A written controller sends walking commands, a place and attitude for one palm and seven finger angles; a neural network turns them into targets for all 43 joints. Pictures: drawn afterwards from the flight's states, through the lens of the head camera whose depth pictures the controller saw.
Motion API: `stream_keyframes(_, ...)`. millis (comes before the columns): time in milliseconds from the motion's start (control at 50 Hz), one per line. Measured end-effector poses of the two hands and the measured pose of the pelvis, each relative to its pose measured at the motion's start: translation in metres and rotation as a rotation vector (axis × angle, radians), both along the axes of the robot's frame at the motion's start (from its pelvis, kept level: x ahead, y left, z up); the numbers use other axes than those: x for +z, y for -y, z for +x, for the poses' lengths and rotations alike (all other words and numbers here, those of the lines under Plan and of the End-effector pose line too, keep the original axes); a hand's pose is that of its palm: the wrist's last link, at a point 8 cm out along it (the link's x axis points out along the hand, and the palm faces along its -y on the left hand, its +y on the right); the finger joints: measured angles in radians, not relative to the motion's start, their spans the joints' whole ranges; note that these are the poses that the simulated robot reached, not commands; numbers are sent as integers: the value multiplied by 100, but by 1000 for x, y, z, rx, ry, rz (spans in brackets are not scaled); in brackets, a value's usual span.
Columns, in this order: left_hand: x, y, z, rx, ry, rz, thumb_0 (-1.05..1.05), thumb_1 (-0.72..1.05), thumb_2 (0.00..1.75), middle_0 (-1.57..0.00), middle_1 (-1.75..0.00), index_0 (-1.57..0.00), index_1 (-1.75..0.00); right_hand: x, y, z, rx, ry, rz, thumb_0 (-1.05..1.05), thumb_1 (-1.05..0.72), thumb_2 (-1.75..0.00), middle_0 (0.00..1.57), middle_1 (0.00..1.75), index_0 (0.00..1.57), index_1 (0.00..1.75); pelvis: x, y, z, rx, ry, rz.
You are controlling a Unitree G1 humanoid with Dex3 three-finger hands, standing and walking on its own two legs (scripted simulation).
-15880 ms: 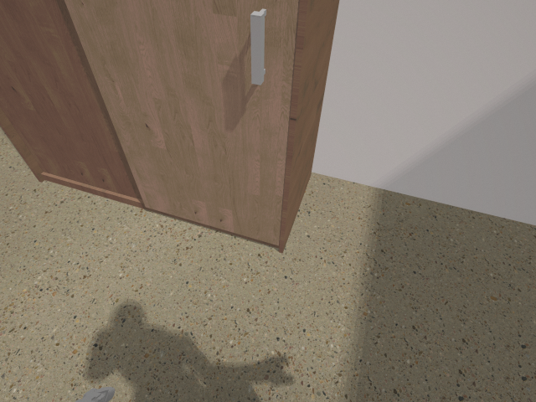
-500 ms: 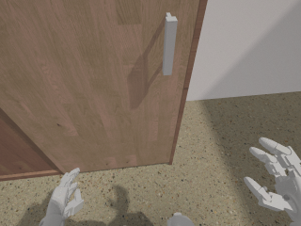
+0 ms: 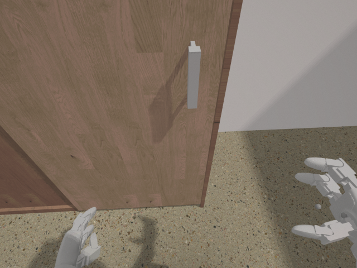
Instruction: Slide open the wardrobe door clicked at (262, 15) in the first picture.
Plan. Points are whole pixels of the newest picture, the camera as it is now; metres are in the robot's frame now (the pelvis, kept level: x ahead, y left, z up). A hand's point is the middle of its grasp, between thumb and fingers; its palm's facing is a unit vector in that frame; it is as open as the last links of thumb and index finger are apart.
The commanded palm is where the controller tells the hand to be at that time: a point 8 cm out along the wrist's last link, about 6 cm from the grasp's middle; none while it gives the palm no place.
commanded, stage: raise the hand with hooked fingers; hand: right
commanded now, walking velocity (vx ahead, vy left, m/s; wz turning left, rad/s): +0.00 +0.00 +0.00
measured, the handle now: (192, 75) +0.53 -0.02 +0.16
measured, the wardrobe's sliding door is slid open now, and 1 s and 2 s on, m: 0.00 0.00 0.00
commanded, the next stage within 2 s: move the hooked fingers beside the handle in 0.98 s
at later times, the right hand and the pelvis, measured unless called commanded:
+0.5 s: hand out of the picture +0.25 -0.29 +0.19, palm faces +0.05 +0.99 -0.11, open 14.0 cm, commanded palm +0.22 -0.33 +0.19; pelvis -0.02 +0.00 +0.02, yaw -1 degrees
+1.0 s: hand (333, 162) +0.27 -0.24 +0.18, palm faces +0.02 +1.00 -0.08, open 14.0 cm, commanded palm +0.23 -0.29 +0.19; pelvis +0.00 +0.04 +0.02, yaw -1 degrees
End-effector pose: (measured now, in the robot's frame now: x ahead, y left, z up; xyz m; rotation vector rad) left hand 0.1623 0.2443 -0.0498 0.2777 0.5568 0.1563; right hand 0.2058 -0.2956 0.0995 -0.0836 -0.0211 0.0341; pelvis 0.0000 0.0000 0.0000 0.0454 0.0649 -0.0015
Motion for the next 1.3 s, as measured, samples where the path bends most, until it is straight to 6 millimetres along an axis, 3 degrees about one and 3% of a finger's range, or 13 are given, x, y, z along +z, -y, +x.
stream_keyframes(120,14,29,14,-53,62,-41,2,90,90,-20,-30,-20,-30,42,26,9,-49,115,-10,0,35,-36,30,110,29,110,6,7,-3,-8,37,4)
stream_keyframes(240,16,47,14,-85,65,-79,2,90,90,-20,-30,-20,-30,39,38,11,-42,-28,6,0,44,-32,30,117,29,117,11,13,-10,-10,61,0)
stream_keyframes(300,15,50,9,-97,43,-76,2,90,90,-20,-30,-20,-30,45,39,11,-49,-21,4,0,47,-31,30,118,30,118,13,13,-14,-12,74,-3)
stream_keyframes(360,15,49,3,-102,24,-69,2,90,90,-20,-30,-20,-30,62,41,11,-60,50,-16,-1,48,-31,30,119,30,119,15,11,-16,-13,88,-6)
stream_keyframes(440,13,44,-4,-90,6,-70,2,90,90,-20,-30,-20,-30,86,46,14,-71,111,-32,-1,49,-30,31,120,30,120,18,7,-17,-16,103,-9)
stream_keyframes(500,10,37,-9,-74,-6,-75,2,90,90,-20,-30,-20,-30,93,50,20,-73,79,-29,-1,50,-30,31,120,30,120,19,4,-18,-18,107,-13)
stream_keyframes(580,8,25,-14,-55,-17,-82,2,90,90,-20,-30,-20,-30,90,47,27,-61,5,-16,-1,50,-30,31,120,30,120,20,-1,-19,-17,103,-17)
stream_keyframes(700,9,6,-16,-38,-21,-74,2,90,90,-20,-30,-20,-30,75,25,27,-29,-18,7,-1,50,-30,30,120,30,120,20,-11,-16,-9,98,-21)
stream_keyframes(820,12,-8,-9,-36,-8,-65,2,90,90,-20,-30,-20,-30,81,13,27,-60,46,2,-1,50,-30,31,120,30,120,21,-23,-10,-9,106,-22)
stream_keyframes(1140,6,-28,16,-19,4,-93,2,90,90,-20,-30,-20,-30,81,-9,47,-40,28,21,-1,50,-30,31,120,30,120,19,-41,5,0,82,-34)
stream_keyframes(1300,2,-32,15,3,-25,-82,2,90,90,-20,-30,-20,-30,72,-15,71,-41,-13,52,-1,50,-30,31,120,30,120,17,-42,7,-3,70,-34)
